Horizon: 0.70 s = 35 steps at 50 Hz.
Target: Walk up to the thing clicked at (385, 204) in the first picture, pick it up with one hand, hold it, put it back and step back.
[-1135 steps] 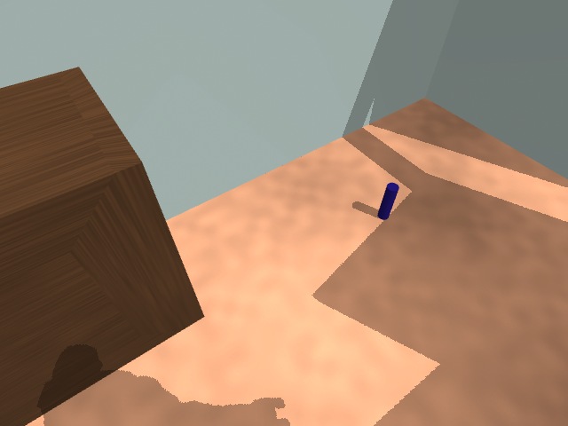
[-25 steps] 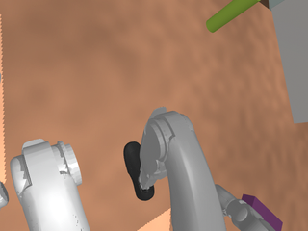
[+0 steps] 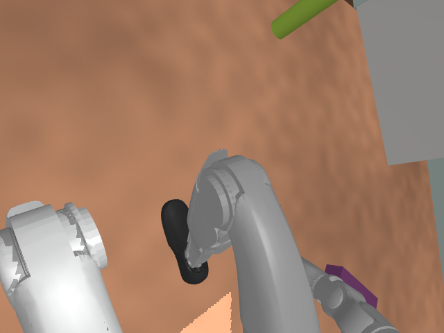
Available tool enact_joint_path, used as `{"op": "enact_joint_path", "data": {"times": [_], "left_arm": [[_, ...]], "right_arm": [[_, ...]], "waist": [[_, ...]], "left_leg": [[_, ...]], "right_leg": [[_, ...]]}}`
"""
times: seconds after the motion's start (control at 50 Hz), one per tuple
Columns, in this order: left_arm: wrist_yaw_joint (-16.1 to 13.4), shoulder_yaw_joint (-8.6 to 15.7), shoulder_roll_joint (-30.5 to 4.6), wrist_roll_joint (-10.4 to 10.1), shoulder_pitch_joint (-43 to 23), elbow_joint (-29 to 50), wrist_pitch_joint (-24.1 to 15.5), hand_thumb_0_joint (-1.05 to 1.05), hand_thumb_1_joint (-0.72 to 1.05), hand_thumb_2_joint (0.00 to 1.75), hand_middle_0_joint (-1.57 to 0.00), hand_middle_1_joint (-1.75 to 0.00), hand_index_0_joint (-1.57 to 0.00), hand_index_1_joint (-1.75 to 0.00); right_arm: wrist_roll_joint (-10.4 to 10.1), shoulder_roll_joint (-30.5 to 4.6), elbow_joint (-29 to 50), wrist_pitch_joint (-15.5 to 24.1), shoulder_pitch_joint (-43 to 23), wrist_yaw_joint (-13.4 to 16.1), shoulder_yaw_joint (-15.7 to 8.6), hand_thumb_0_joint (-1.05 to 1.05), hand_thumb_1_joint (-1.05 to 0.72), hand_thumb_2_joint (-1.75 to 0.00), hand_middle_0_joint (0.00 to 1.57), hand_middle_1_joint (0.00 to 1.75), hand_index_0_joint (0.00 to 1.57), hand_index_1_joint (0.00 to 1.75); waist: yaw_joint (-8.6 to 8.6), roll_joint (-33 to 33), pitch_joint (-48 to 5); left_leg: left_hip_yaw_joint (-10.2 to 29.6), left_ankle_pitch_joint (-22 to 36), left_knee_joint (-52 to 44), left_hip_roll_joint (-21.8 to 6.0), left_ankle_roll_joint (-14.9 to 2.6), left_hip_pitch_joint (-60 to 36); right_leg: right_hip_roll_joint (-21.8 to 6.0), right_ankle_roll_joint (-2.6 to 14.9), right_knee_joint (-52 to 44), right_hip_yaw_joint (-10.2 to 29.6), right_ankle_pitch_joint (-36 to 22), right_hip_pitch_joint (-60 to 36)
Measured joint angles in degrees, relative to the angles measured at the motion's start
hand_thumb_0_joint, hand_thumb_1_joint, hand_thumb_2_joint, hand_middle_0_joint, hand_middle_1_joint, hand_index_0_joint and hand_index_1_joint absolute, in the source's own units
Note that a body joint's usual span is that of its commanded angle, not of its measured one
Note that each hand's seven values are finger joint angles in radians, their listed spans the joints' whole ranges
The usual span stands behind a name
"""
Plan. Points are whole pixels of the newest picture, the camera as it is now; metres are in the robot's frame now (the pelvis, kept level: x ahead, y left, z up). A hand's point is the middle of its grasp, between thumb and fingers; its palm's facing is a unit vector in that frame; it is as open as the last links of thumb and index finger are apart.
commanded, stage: lower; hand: left
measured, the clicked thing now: out of the picture +0.46 +0.26 -0.20
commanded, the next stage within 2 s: loosen in 0.28 s
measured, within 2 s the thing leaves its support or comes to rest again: neither
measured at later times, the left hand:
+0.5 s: hand out of the picture +0.47 +0.25 -0.19, palm faces +0.34 -0.94 -0.01, open 7.6 cm
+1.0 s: hand out of the picture +0.47 +0.25 -0.18, palm faces +0.33 -0.94 +0.00, open 12.6 cm
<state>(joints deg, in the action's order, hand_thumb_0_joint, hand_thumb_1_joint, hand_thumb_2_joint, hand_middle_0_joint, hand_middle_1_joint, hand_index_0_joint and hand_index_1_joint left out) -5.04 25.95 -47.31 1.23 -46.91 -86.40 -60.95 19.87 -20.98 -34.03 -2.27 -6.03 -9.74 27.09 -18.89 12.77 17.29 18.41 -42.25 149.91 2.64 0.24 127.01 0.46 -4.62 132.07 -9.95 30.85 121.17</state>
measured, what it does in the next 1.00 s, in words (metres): stands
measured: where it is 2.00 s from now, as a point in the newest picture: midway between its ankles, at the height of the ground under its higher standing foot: (136, 294)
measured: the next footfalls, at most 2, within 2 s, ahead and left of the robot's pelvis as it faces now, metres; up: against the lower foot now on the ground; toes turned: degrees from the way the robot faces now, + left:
none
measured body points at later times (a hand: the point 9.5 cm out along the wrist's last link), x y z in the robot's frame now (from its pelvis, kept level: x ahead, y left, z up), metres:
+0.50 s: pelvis +0.00 +0.00 +0.00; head +0.26 +0.18 +0.32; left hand +0.45 +0.30 -0.18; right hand +0.12 -0.26 -0.04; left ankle +0.07 +0.11 -0.27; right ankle +0.16 -0.14 -0.27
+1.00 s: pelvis +0.00 +0.00 +0.00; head +0.26 +0.18 +0.32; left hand +0.45 +0.30 -0.18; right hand +0.12 -0.25 -0.03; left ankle +0.07 +0.11 -0.27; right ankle +0.16 -0.14 -0.27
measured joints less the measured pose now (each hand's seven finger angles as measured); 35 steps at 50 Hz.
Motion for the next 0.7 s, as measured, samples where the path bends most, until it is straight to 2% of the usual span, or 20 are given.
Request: {"op": "enact_joint_path", "data": {"times": [0.16, 0.28, 0.46, 0.56, 0.7], "left_arm": [[-0.7, -0.2, -0.9, 0.1, 0.0, -1.1, -0.7, -0.03, -0.19, 1.13, -0.86, -1.21, -0.88, -1.23], [-1.2, -0.2, -1.9, 0.4, -0.2, -1.9, -1.3, -0.03, -0.19, 1.14, -0.86, -1.20, -0.89, -1.23], [-1.4, -0.7, -2.6, -0.1, 0.0, -3.2, -3.0, -0.03, -0.19, 1.12, -0.87, -1.18, -0.90, -1.21], [-1.4, -1.0, -2.9, -0.3, -0.1, -3.6, -3.3, -0.03, -0.15, 1.03, -0.90, -1.10, -0.93, -1.12], [-1.1, -1.3, -3.2, -0.4, -0.7, -3.4, -3.9, -0.02, -0.14, 0.79, -0.92, -0.94, -0.93, -0.95]], "right_arm": [[0.6, 0.0, 0.4, -0.1, -1.1, 0.2, 1.2, 0.00, -0.90, -0.90, 0.21, 0.30, 0.20, 0.30], [0.9, -0.2, 1.0, -0.1, -1.7, 0.2, 1.8, 0.00, -0.90, -0.90, 0.21, 0.30, 0.20, 0.30], [1.2, -0.4, 1.1, -0.1, -1.9, 0.2, 2.8, 0.00, -0.90, -0.90, 0.21, 0.30, 0.20, 0.30], [1.3, -0.5, 1.2, -0.1, -2.0, 0.2, 3.1, 0.00, -0.90, -0.90, 0.21, 0.30, 0.20, 0.30], [1.4, -0.4, 1.1, -0.1, -2.0, 0.2, 3.2, 0.00, -0.91, -0.89, 0.21, 0.30, 0.20, 0.30]], "waist": [[-0.24, 0.9, 0.5], [-0.27, 1.3, 0.9], [-0.53, 1.5, 0.9], [-0.58, 1.5, 1.1], [-0.63, 1.8, 1.1]], "left_leg": [[0.8, 0.0, 0.3, 0.1, 0.11, -0.3], [1.3, 0.0, 0.6, 0.0, -0.02, -0.3], [1.6, -0.3, 0.7, -0.1, -0.19, -0.7], [1.7, -0.3, 0.6, -0.1, -0.24, -0.7], [1.8, -0.1, 0.6, -0.2, -0.36, -0.7]], "right_leg": [[0.1, -0.51, -0.3, -0.6, -0.2, -0.6], [0.4, -0.09, -0.4, -1.0, -0.5, -0.7], [0.4, -0.15, -0.7, -1.3, -0.3, -1.3], [0.4, -0.18, -0.9, -1.5, -0.3, -1.5], [0.5, -0.23, -1.0, -1.5, -0.5, -1.6]]}}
